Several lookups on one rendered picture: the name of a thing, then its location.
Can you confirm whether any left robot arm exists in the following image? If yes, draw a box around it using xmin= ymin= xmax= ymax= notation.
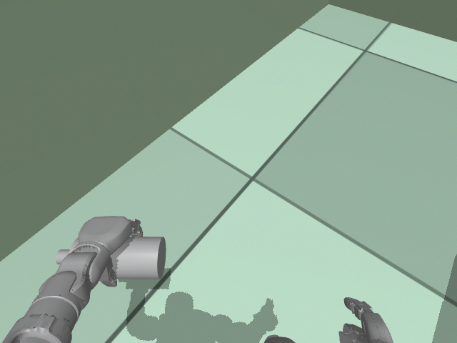
xmin=2 ymin=241 xmax=110 ymax=343

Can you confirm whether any bottle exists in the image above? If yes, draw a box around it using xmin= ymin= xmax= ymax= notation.
xmin=56 ymin=237 xmax=166 ymax=279

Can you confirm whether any left robot hand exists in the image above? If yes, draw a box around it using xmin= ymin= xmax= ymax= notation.
xmin=78 ymin=217 xmax=143 ymax=287

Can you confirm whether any right robot hand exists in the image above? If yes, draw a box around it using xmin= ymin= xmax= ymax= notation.
xmin=338 ymin=297 xmax=393 ymax=343

